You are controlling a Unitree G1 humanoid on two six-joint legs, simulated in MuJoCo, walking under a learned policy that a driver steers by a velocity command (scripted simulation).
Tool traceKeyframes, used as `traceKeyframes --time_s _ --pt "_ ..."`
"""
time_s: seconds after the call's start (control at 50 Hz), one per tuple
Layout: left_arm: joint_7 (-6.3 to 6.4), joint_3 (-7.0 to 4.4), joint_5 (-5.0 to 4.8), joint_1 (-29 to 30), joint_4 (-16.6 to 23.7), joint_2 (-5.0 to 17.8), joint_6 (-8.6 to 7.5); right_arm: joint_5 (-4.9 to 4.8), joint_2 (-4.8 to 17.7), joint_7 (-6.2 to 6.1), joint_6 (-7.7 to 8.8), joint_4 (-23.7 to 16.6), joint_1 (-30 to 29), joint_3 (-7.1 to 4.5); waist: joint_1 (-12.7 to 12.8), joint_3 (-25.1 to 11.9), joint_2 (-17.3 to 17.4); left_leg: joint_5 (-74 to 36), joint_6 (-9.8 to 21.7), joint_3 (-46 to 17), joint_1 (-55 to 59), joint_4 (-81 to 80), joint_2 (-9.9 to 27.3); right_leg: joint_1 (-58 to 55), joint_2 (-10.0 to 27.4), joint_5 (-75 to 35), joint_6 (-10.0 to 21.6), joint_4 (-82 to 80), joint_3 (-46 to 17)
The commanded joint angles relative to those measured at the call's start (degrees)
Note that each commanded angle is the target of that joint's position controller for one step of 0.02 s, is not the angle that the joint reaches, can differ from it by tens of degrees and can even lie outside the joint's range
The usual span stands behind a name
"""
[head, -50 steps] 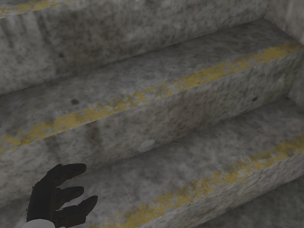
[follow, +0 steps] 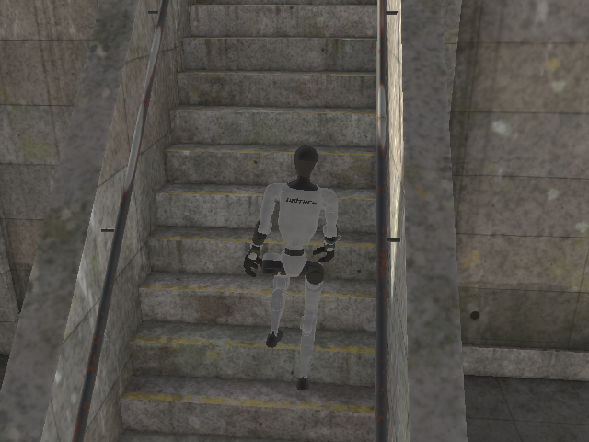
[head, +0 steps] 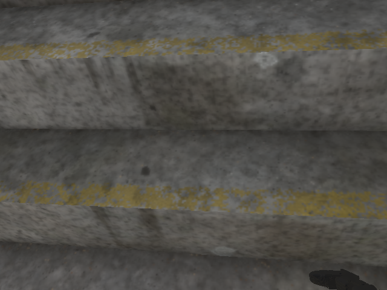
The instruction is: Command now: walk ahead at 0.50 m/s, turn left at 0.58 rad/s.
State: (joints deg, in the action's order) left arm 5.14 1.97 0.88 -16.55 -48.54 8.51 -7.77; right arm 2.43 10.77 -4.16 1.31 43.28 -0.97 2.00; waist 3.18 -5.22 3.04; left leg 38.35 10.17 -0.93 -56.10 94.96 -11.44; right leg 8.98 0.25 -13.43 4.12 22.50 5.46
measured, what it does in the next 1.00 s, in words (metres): climbs, turning left: right foot, then left foot 0.22 m higher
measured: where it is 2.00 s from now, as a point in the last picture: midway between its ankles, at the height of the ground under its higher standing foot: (255, 75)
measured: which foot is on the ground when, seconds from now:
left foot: down 0.00-0.32, up 0.34-0.76, down 0.78-1.00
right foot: down 0.00-0.04, up 0.06-0.32, down 0.34-0.82, up 0.84-1.00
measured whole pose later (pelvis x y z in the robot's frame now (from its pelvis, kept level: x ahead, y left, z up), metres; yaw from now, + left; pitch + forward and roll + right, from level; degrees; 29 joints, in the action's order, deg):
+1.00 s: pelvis +0.24 -0.05 +0.32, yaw +19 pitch +2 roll +6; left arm -4.0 -2.7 0.8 -14.1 -53.6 11.4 -3.1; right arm 2.7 14.2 1.9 1.3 59.9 9.9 -2.6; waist 2.3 -5.0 -0.5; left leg 18.4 3.1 15.7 -31.7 49.1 2.1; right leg 55.2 -0.6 8.9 11.4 116.6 -7.5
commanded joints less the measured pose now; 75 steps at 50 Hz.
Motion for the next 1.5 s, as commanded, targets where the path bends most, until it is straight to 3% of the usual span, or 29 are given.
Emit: traceKeyframes --time_s 0.02,0.04,0.08,0.1,0.14,0.18,0.22,0.26,0.32,0.36,0.38,0.42,0.46,0.64,0.76,0.82,0.84,0.88,0.9,0.96,1.0,1.04,1.16,1.28,1.34,1.38,1.4,1.44,1.5 --pt "2.69 -3.11 -4.60 -4.91 0.31 10.55 -1.82 -0.30 6.08 4.64 3.88 -9.35 -2.09 1.24 -5.61 -13.52 -9.51 -8.16 -1.82 10.53 23.10 -37.99 -0.91 -9.32 5.95 -86.10 -5.25 0.22 -2.72" --pt "2.38 -3.67 -4.47 -2.40 4.10 12.30 -2.69 -1.48 7.86 5.09 1.19 -5.10 6.83 -1.41 -6.08 -21.00 -7.37 -13.58 -2.11 10.35 46.38 -34.89 -4.63 4.66 6.45 -89.92 -7.82 8.53 -2.04" --pt "-1.66 -5.93 -3.28 10.61 8.85 19.17 -4.10 2.82 15.80 2.51 -4.53 -5.27 13.04 -6.78 -18.30 -34.14 19.85 -32.77 19.88 -41.37 57.84 -54.16 17.39 30.50 -11.79 9.98 -8.71 83.82 -5.91" --pt "-3.66 -5.15 0.07 15.69 12.91 13.70 -3.39 2.91 14.00 1.82 -5.46 -4.89 17.19 -8.30 -17.48 -27.35 3.15 -20.31 20.69 -46.07 56.68 -60.45 19.53 42.56 -10.08 19.21 -6.36 104.53 -14.04" --pt "-4.05 -0.85 1.45 20.38 19.32 0.67 -0.92 1.93 13.56 0.35 -2.72 1.29 15.40 -8.80 -11.40 -1.37 -2.17 1.11 14.12 -46.51 43.59 -66.89 19.19 60.10 -5.89 34.94 -2.26 108.94 -18.05" --pt "-2.90 -0.60 3.06 14.55 20.74 1.23 2.38 1.87 5.16 0.94 2.05 1.48 9.82 -6.65 -4.76 9.18 -3.02 -5.40 8.99 -40.48 31.93 -67.06 18.29 61.35 -2.79 50.91 -0.95 105.37 -23.29" --pt "-4.23 -2.48 2.20 14.67 23.27 10.29 7.52 -0.77 -2.68 6.10 4.23 -1.17 -0.83 -1.77 -0.57 7.15 -12.91 -24.65 3.95 -22.41 15.76 -65.50 15.76 49.47 -1.22 54.93 1.70 77.07 -23.92" --pt "-7.48 -5.33 3.70 -3.57 18.57 13.50 6.83 -3.17 15.19 7.02 3.21 -5.32 -11.59 -7.76 12.50 -1.11 -0.15 -31.27 3.70 -8.59 -10.33 -68.83 4.02 -0.74 -2.95 41.39 -2.26 42.61 -12.47" --pt "-10.60 -3.86 4.34 -34.28 0.23 8.92 8.23 1.68 7.73 9.03 -0.21 -13.59 -16.24 -5.47 20.10 0.92 -22.75 -49.13 2.23 -10.93 2.31 -43.31 -1.47 -13.84 -4.00 4.99 0.30 2.91 -15.68" --pt "-16.16 0.33 7.73 -26.51 -1.52 4.73 12.80 -1.55 -0.18 10.36 -3.07 -1.62 11.08 -2.77 0.72 8.29 -6.18 -22.68 5.01 -9.50 -9.14 -6.58 -4.42 -19.48 11.43 -43.29 9.41 1.96 -23.36" --pt "-15.98 -0.73 5.04 -14.94 1.60 11.48 12.47 1.61 1.64 12.21 -2.25 2.47 29.39 -4.16 -9.08 -3.93 -13.88 -18.78 1.45 -13.39 -13.30 11.17 0.61 -23.29 21.49 -59.20 19.45 13.35 -32.61" --pt "-13.42 -1.26 3.01 -7.91 0.22 8.24 11.23 0.29 1.89 11.44 0.94 -3.29 9.24 -2.30 -0.81 -4.02 -11.32 -18.13 -0.12 -11.19 -31.63 28.84 3.35 -16.29 22.03 7.34 19.90 2.27 -38.67" --pt "-10.59 1.41 8.19 -20.98 -9.84 -1.25 8.01 -2.42 -0.82 9.44 3.31 -2.12 -0.15 0.04 3.10 2.83 -5.97 -24.46 6.52 -11.15 -48.24 38.04 3.73 -22.65 15.78 22.34 13.62 0.46 -32.61" --pt "-7.09 1.48 8.52 -26.31 -20.93 0.50 2.55 -2.34 -3.09 10.54 -3.18 -12.48 -19.85 4.81 1.32 5.12 -7.99 -41.46 3.66 7.82 -35.10 18.97 19.18 11.26 10.48 28.87 10.74 -17.07 -21.23" --pt "-12.07 -0.51 2.59 -28.91 -22.66 11.53 1.69 -0.25 -3.48 12.26 -8.76 -13.93 -18.61 4.25 -4.63 -5.50 -20.14 -14.64 0.38 18.67 8.55 -20.56 7.67 -4.72 17.32 -82.85 12.89 -11.12 -9.59" --pt "-14.97 -2.11 8.89 -28.68 -18.14 7.98 0.50 -2.42 1.13 8.73 -7.15 -2.90 17.23 1.61 -13.49 -28.77 -3.97 -17.91 12.51 -19.72 61.94 -48.22 18.62 18.39 11.13 -65.87 9.58 23.84 -17.02" --pt "-9.31 -5.58 -4.79 -11.18 -12.82 12.05 -1.80 -0.82 10.81 3.79 -5.18 4.47 28.13 -5.86 -18.72 -24.99 -0.60 -4.52 12.53 -37.41 64.13 -56.18 28.43 26.24 -1.66 -3.71 3.82 52.21 -5.67" --pt "-12.48 -3.03 0.52 -6.69 -14.52 -2.84 1.37 1.54 5.19 5.27 -2.76 4.67 19.27 -3.31 -14.67 3.27 2.99 14.46 11.10 -47.33 29.93 -71.04 33.46 49.78 -0.82 11.89 2.92 103.45 -25.21" --pt "-12.85 -4.01 0.43 -1.23 -12.00 0.19 2.64 -0.21 4.58 6.65 -1.08 9.32 13.77 -3.29 -10.54 8.43 -4.61 15.02 10.43 -40.37 23.69 -69.42 32.71 53.33 -0.89 17.05 5.96 107.51 -24.30" --pt "-5.16 -2.84 -0.63 -0.11 2.11 -3.15 2.64 0.46 -1.37 2.32 2.98 15.66 2.40 -3.80 7.02 2.04 -6.40 -3.20 -1.17 -9.59 21.33 -73.79 31.29 47.46 1.69 23.87 3.69 100.73 -14.07" --pt "-11.06 -2.94 0.45 -5.40 -3.32 -3.16 7.04 0.69 -0.49 8.96 3.38 6.66 -13.84 -3.06 9.34 8.35 -1.37 -8.64 -1.42 2.13 3.19 -86.56 26.97 33.11 0.81 30.29 11.12 93.75 -14.94" --pt "-12.56 -4.80 0.31 -11.87 -5.96 3.56 6.51 0.13 6.31 10.03 4.01 3.37 -22.00 -4.54 13.38 5.39 -1.04 -18.62 0.31 12.32 -3.01 -90.29 24.67 18.75 -2.03 29.84 10.57 95.64 -12.14" --pt "-11.51 -1.40 1.03 15.02 2.52 2.34 5.05 3.89 5.59 6.45 2.93 22.52 30.87 -2.08 -9.28 2.42 1.47 -27.17 2.23 2.80 73.61 -79.96 34.42 88.44 -2.88 40.04 12.90 120.48 -16.37" --pt "-10.42 1.15 0.52 21.21 16.46 6.41 14.47 3.18 17.55 13.08 3.29 18.42 12.25 -4.54 3.99 -3.04 14.06 -58.81 10.95 10.51 40.65 -93.68 38.22 47.28 -4.98 63.14 4.19 62.22 1.36" --pt "-9.57 -3.07 -1.71 -11.51 3.80 14.87 8.43 4.72 22.87 14.37 4.84 18.18 10.73 -5.61 11.25 -26.80 5.53 -111.29 3.81 11.30 43.20 -55.21 33.33 15.24 -9.86 28.56 6.56 38.90 -11.31" --pt "-7.35 -6.75 1.41 -28.93 -5.65 24.91 8.30 2.16 10.28 15.78 1.56 18.87 16.49 -3.83 10.50 -26.93 -15.80 -52.21 -1.28 -5.76 4.37 -19.05 19.63 -5.03 5.41 47.85 10.37 9.36 -57.47" --pt "-7.93 -6.35 0.58 -25.96 -8.29 21.76 7.63 -0.95 8.88 13.50 1.61 18.68 10.93 -4.11 10.74 -13.10 -18.04 -52.12 0.54 -11.53 -5.56 -4.86 12.30 1.46 4.99 61.37 8.47 6.93 -55.86" --pt "-4.46 -4.14 -2.20 -2.29 -9.89 6.16 7.17 2.52 -2.17 9.10 3.82 6.18 6.75 -2.12 -4.13 -6.26 -16.00 -37.74 -3.56 -3.60 10.77 4.08 9.93 20.06 -2.64 62.50 8.20 12.34 -40.58" --pt "-2.71 -2.74 -1.18 2.62 -11.01 2.56 4.47 2.12 -1.44 7.50 3.30 5.07 11.13 -1.51 -7.62 0.19 -7.93 -37.34 -5.58 0.26 9.22 9.05 6.32 23.38 -5.44 48.03 9.40 15.88 -30.30"
Velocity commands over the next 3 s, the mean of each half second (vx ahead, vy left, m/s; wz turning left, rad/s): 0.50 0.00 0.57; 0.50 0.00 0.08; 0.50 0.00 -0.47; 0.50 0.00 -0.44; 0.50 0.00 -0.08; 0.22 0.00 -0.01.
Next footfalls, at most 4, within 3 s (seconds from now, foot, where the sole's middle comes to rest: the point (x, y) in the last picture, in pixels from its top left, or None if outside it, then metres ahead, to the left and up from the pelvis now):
0.34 right None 0.06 -0.24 -0.62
0.78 left None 0.31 0.10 -0.40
1.34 right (323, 180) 0.51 -0.19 -0.18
1.98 left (186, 32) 0.75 0.07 0.04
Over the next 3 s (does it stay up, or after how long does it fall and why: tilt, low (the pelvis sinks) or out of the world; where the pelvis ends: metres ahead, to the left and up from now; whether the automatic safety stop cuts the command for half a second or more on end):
stays up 0.98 -0.02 1.06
